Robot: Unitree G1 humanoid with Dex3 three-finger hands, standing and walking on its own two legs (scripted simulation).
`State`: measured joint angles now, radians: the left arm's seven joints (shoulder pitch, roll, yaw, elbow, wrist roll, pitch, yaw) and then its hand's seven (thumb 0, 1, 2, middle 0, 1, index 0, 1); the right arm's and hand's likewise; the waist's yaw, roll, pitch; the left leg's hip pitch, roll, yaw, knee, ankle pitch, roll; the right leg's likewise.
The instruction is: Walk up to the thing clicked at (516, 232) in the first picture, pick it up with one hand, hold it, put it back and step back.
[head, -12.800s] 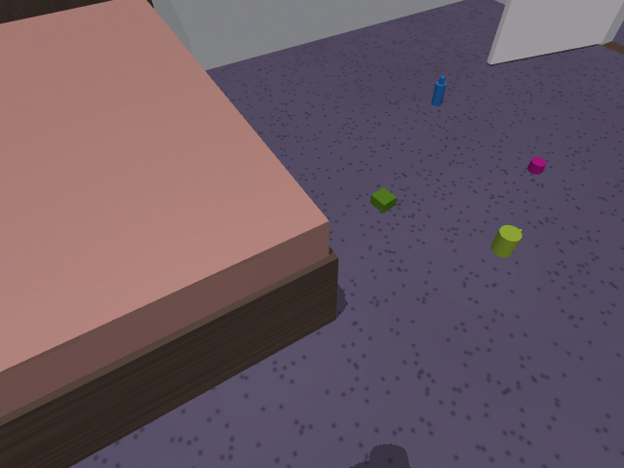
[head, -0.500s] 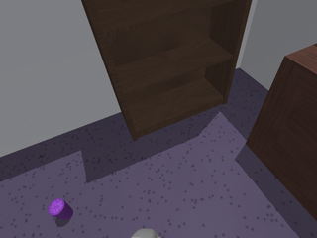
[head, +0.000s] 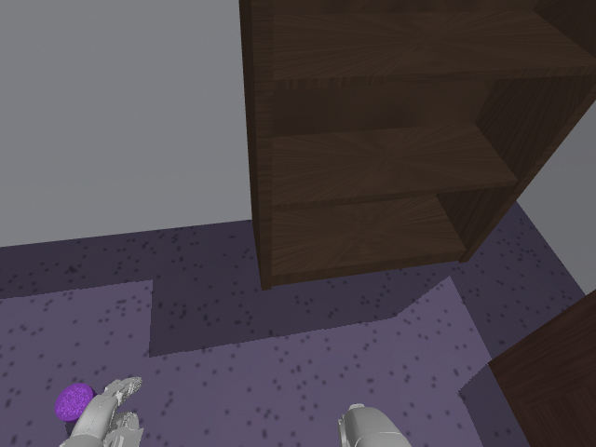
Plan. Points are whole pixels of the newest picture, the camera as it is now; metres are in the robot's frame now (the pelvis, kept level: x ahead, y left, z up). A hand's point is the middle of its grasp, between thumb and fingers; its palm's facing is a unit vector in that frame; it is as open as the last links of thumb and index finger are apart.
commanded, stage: walk up
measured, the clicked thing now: out of the picture -0.95 +1.13 -0.73
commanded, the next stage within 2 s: none
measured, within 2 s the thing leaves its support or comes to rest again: neither
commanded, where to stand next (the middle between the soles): +0.09 -0.04 m, yaw +124 degrees
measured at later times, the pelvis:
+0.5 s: pelvis +0.11 -0.12 -0.01, yaw +23 degrees
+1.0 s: pelvis +0.05 -0.12 -0.01, yaw +49 degrees
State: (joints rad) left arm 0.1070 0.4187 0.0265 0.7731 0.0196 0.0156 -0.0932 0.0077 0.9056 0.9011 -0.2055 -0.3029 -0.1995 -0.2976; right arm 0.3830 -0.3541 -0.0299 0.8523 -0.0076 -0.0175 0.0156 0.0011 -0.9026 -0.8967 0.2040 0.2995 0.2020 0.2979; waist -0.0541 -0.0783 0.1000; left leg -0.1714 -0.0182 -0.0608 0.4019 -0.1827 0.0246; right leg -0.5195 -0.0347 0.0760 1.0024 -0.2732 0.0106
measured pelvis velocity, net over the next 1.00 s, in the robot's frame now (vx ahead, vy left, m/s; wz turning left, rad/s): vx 0.05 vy -0.12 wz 0.86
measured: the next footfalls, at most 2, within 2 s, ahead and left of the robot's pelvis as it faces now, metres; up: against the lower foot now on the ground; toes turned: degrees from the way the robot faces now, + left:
right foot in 0.20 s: +0.23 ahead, -0.16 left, +0.00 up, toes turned +11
left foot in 0.76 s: +0.04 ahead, +0.01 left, +0.00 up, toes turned +41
